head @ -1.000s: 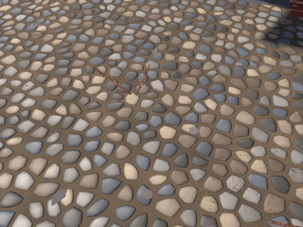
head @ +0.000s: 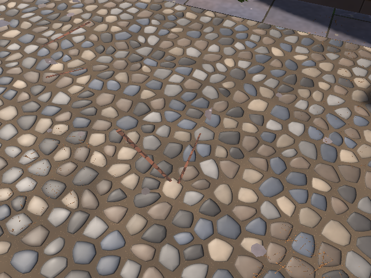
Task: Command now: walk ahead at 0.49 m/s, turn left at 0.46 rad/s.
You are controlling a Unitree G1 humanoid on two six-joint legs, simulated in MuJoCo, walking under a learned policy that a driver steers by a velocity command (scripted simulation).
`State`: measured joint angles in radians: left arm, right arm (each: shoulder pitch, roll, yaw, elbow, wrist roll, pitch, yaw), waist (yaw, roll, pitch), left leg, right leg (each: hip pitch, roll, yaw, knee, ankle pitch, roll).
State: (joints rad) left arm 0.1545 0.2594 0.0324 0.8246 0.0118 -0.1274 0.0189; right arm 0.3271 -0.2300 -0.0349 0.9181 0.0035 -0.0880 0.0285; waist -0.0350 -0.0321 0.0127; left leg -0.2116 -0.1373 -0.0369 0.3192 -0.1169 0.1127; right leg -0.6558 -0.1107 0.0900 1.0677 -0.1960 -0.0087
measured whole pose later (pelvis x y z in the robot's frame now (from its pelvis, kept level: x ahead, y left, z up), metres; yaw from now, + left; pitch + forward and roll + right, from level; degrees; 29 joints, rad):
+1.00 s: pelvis +0.48 +0.12 +0.00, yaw +32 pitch +2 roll +0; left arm 0.18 0.30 0.05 0.77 0.00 -0.09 0.00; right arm 0.31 -0.25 -0.06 0.72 0.00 -0.07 0.03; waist -0.02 -0.04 0.02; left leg -0.21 -0.10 0.01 0.36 -0.17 0.10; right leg -0.65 -0.14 0.03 1.09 -0.23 0.01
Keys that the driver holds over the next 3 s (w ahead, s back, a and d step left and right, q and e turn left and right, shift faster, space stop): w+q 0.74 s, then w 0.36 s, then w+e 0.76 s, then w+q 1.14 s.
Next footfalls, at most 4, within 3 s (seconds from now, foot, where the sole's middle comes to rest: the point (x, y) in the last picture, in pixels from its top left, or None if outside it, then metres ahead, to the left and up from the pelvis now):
0.24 right None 0.31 -0.14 -0.78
0.78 left None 0.48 0.20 -0.78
1.34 right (138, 190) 0.87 0.19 -0.78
1.82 left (77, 161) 1.03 0.47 -0.78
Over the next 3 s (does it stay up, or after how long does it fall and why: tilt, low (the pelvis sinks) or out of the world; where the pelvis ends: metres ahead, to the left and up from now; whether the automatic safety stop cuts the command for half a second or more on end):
stays up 1.42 0.55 0.00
